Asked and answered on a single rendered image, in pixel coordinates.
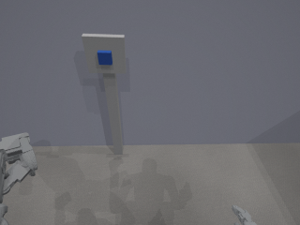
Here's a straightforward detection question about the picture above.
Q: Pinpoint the right robot hand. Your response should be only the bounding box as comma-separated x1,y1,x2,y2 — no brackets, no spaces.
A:
232,204,257,225

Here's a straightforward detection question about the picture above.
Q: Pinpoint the panel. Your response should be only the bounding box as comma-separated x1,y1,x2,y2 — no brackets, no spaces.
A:
82,34,127,155

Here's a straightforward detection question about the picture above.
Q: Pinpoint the button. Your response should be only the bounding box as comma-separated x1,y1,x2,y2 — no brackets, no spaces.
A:
97,50,113,66

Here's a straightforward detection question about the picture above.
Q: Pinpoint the robot left forearm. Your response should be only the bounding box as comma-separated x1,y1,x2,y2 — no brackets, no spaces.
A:
0,203,9,225

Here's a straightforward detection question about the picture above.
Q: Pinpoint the left robot hand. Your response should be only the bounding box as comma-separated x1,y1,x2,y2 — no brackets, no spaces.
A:
0,132,38,203

